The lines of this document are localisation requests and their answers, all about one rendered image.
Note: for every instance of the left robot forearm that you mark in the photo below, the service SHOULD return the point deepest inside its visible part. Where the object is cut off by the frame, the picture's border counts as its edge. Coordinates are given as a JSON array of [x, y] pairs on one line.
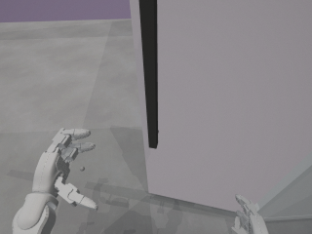
[[37, 215]]

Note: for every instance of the fridge door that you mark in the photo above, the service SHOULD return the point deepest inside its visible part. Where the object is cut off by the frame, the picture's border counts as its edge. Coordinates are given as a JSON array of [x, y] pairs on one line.
[[234, 83]]

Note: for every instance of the handle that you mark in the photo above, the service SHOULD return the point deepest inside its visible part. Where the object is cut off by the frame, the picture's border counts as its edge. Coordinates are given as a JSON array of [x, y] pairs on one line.
[[149, 42]]

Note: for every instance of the right robot hand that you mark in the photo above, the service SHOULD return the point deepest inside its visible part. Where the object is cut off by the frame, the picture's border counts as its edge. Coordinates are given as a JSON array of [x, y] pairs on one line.
[[252, 221]]

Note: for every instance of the left robot hand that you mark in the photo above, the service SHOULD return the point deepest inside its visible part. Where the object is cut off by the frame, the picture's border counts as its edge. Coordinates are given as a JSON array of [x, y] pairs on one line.
[[53, 163]]

